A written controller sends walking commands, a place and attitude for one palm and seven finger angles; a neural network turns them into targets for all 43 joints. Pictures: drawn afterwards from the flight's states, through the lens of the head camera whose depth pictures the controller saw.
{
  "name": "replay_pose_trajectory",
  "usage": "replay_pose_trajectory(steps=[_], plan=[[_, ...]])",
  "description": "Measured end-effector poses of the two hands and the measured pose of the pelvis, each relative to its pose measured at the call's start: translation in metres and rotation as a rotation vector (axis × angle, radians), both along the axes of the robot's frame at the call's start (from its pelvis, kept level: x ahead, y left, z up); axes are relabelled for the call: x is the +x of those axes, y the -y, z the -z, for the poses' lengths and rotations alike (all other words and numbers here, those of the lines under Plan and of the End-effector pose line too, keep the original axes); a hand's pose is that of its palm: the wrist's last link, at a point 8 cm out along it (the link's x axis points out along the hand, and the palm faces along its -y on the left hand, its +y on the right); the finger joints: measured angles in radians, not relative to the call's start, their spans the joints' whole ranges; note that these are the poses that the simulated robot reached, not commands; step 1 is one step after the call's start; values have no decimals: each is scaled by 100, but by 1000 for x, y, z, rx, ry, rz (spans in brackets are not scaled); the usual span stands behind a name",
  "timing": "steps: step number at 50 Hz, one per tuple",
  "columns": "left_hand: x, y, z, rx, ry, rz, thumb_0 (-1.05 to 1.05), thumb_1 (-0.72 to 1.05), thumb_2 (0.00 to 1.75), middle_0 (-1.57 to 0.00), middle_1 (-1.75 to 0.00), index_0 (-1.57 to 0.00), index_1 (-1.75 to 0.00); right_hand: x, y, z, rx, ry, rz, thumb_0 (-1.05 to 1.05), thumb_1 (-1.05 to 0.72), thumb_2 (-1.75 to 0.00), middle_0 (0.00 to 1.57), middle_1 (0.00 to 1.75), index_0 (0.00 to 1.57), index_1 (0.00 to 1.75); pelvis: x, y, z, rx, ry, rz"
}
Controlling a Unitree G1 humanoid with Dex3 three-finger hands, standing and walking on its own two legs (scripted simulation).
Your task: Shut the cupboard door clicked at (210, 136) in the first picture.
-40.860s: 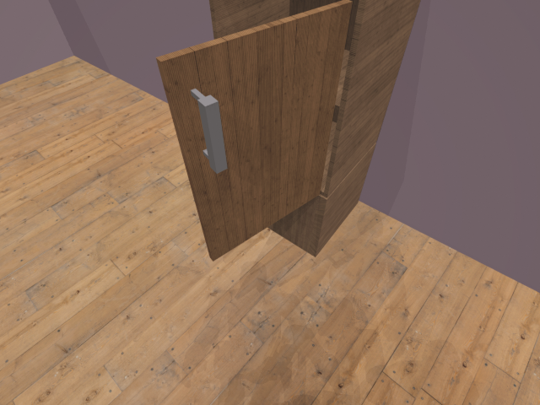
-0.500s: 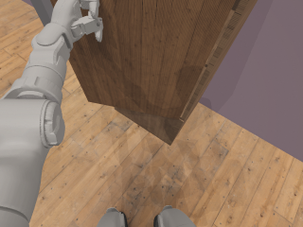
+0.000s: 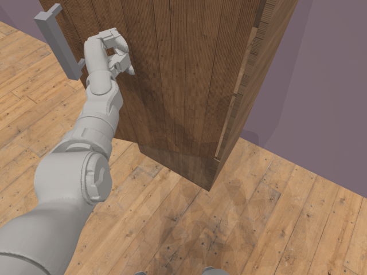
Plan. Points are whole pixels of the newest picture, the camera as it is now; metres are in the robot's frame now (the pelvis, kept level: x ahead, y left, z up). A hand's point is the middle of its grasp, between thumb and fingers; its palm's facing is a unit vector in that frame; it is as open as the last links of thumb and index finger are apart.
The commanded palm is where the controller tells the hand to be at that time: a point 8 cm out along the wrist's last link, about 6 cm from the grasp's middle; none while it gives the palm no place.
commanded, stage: pull the fist back off the door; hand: left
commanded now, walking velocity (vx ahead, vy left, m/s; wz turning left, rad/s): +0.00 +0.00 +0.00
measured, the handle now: (66, 44) +0.61 +0.18 +0.14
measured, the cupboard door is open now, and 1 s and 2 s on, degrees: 18 18 18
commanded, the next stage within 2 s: draw the hand back to the body in 0.46 s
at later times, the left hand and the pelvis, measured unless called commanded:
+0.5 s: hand (127, 86) +0.46 +0.05 +0.15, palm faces +0.09 -1.00 -0.02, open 3.1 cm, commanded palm +0.44 +0.10 +0.15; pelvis -0.01 -0.01 +0.01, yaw +2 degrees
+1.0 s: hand (73, 123) +0.38 +0.13 +0.16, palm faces +0.12 -0.99 -0.01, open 3.1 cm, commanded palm +0.33 +0.18 +0.17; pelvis +0.00 +0.00 +0.02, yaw +0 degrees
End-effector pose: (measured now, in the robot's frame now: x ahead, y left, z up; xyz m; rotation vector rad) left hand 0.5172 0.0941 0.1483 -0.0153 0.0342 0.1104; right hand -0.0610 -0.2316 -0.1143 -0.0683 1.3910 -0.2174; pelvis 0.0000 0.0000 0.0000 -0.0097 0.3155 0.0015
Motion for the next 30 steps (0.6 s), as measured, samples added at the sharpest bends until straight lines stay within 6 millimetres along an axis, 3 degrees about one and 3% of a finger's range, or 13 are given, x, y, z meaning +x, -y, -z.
replay_pose_trajectory(steps=[7,15,21,26,30], plan=[[-25,-10,-5,48,51,-1,2,90,91,-130,-150,-130,-150,29,20,-2,-17,69,-21,1,-91,-90,20,30,20,30,5,6,-6,10,54,2],[-59,-12,5,26,44,5,2,90,90,-130,-150,-130,-150,89,44,-8,-75,211,-90,1,-91,-90,20,30,20,30,1,11,-10,13,109,-21],[-78,-4,0,40,63,27,2,90,90,-130,-150,-130,-150,129,44,-12,-74,329,-120,1,-91,-90,20,30,20,30,-2,13,-11,19,137,-27],[-81,-3,-1,34,20,13,2,89,90,-130,-150,-130,-150,142,35,-14,-59,378,-131,1,-91,-90,20,30,20,30,-7,14,-12,22,154,-32],[-76,-5,-7,37,35,8,2,89,90,-130,-150,-130,-150,136,28,-11,-45,374,-130,1,-91,-90,20,30,20,30,-11,14,-11,22,149,-32]])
